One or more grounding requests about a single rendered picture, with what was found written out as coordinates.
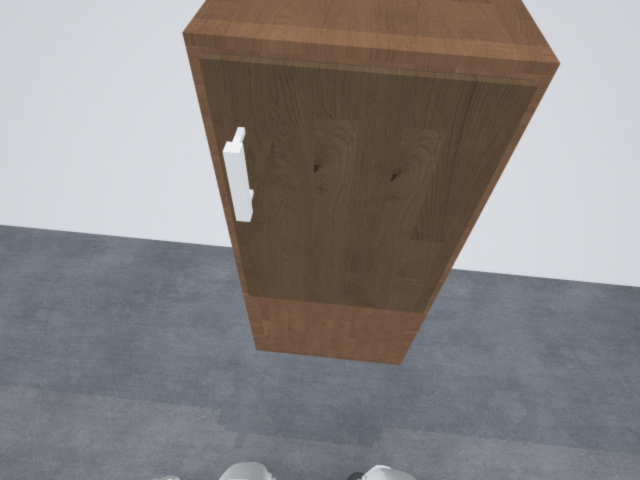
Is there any right robot shin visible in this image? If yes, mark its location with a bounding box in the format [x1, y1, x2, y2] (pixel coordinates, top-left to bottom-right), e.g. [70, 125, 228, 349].
[365, 465, 391, 476]

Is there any cupboard door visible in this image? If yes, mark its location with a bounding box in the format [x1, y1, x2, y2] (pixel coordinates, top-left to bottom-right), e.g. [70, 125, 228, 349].
[199, 52, 538, 313]

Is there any handle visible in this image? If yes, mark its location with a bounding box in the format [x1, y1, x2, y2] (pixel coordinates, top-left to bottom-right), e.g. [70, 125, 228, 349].
[223, 127, 254, 222]

